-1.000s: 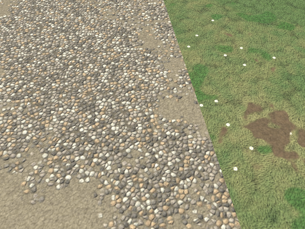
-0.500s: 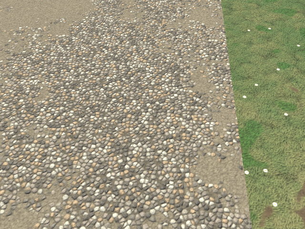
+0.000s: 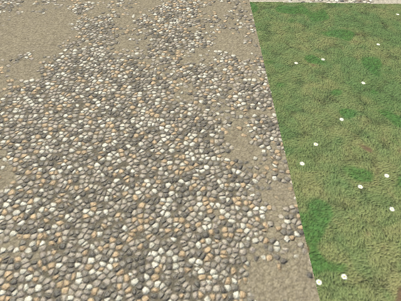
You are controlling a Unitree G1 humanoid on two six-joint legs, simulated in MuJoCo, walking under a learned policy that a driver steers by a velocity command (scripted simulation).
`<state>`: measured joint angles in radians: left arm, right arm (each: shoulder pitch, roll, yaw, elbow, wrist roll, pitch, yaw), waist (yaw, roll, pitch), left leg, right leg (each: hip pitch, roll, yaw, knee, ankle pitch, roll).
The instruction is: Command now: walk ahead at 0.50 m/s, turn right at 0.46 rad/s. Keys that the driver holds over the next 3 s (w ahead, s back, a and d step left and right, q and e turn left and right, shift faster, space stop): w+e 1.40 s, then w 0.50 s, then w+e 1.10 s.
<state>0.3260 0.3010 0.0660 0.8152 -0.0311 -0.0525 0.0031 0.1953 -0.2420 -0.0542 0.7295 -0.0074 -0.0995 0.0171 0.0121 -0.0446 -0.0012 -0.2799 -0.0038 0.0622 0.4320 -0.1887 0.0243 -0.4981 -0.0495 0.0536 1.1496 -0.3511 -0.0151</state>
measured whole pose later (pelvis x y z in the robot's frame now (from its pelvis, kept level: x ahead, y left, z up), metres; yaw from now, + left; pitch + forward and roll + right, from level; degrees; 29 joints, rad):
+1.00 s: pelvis +0.52 -0.14 -0.01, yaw -36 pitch +1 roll +1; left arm 0.33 0.30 0.07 0.70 -0.03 -0.02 0.01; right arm 0.16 -0.27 -0.06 0.73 -0.01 -0.10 0.02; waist 0.01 -0.04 0.01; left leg -0.32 -0.03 0.04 0.48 -0.19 0.02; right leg -0.44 0.02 0.09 1.19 -0.40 -0.02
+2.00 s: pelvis +0.90 -0.57 -0.02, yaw -58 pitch +2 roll +0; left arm 0.38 0.29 0.05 0.81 -0.03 -0.05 0.00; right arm 0.09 -0.27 -0.04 0.73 0.00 -0.10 0.04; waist 0.04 -0.01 0.03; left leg -0.46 -0.01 0.06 0.57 -0.15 0.05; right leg -0.22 0.05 0.11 1.02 -0.50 -0.04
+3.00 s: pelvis +1.12 -1.10 -0.02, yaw -90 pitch +2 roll +1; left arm 0.37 0.31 0.08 0.72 -0.03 -0.03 0.02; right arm 0.07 -0.28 -0.05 0.70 -0.01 -0.12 0.02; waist 0.06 -0.02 0.01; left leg -0.46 -0.03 -0.01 0.57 -0.14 0.01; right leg -0.24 0.09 0.20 0.95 -0.51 -0.04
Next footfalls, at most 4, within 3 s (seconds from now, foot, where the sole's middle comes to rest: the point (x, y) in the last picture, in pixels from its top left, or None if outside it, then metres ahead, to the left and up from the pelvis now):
0.36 right None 0.32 -0.18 -0.78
0.86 left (232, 257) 0.65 -0.10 -0.78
1.38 right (340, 250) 0.69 -0.49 -0.78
1.92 left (352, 170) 1.05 -0.62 -0.78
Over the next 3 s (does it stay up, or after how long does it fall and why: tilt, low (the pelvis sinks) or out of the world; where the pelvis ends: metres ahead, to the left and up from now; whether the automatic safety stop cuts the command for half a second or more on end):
stays up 1.12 -1.10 -0.02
